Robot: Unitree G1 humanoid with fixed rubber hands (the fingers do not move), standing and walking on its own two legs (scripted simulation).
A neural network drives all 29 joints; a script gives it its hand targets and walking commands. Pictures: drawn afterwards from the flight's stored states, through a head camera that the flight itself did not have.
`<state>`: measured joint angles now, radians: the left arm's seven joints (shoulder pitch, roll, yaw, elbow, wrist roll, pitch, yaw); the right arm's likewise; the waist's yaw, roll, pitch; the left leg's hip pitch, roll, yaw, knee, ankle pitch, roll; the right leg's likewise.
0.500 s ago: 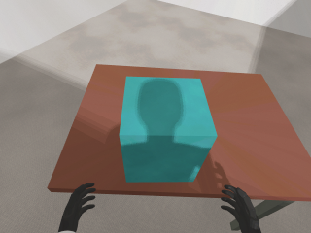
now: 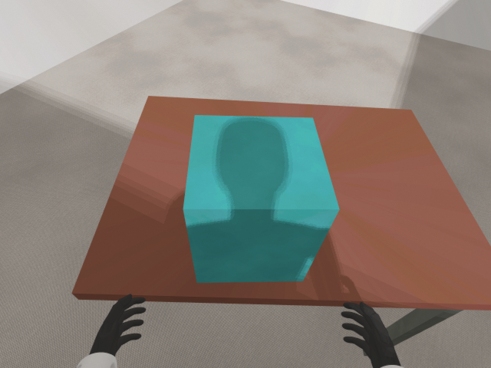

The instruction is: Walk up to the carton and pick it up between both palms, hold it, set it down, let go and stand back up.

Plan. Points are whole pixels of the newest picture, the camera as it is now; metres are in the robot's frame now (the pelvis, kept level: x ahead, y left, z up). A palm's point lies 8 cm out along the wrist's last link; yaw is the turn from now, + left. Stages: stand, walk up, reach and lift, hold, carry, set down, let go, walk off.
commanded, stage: set down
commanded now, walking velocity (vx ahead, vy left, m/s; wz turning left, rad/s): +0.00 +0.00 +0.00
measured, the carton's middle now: (252, 203) +0.38 +0.00 +0.02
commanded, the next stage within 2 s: let go in 0.32 s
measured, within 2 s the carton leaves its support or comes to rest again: neither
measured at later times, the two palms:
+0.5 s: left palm (104, 345) +0.16 +0.23 -0.08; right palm (375, 359) +0.16 -0.22 -0.09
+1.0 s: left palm (98, 363) +0.13 +0.24 -0.09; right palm out of the picture +0.12 -0.23 -0.11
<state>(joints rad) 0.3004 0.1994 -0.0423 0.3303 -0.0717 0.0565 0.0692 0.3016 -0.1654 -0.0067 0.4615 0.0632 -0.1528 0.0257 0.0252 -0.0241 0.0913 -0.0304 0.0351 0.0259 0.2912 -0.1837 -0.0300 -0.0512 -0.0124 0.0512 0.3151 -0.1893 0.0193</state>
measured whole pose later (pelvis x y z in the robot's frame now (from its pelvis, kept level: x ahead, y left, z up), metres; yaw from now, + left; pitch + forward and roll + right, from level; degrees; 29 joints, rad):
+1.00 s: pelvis -0.01 -0.01 -0.01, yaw +3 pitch -3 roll +0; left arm 0.17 0.22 0.02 0.57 0.04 0.06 0.00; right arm 0.21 -0.19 -0.04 0.75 -0.03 -0.07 0.02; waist 0.00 0.00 0.08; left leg -0.17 0.04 -0.03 0.45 -0.23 -0.04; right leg -0.15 -0.01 0.00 0.43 -0.23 0.01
